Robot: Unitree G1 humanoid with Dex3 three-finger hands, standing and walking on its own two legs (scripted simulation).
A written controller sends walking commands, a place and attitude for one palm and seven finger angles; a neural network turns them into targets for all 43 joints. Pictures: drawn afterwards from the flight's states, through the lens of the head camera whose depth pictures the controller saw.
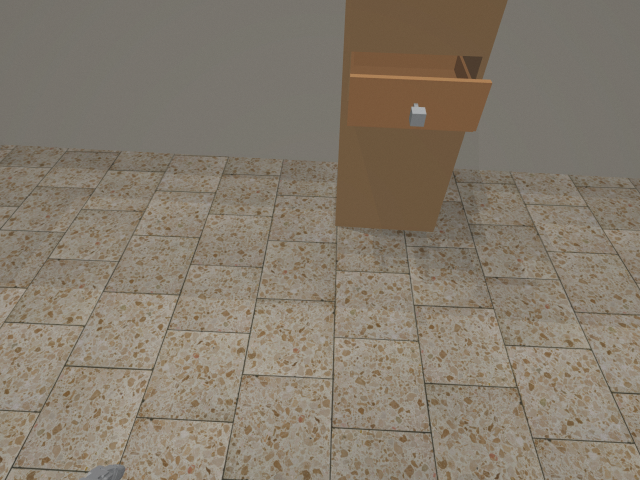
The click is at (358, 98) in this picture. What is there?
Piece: drawer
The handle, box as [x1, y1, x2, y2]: [409, 103, 426, 126]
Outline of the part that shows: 414,103 411,107 409,116 410,125 423,126 426,114 424,107 419,107 417,103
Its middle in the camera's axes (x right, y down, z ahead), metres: +0.27 -0.35 +1.09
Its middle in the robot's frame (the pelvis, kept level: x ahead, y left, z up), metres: +1.06 -0.22 -0.08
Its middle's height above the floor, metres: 0.69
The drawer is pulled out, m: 0.16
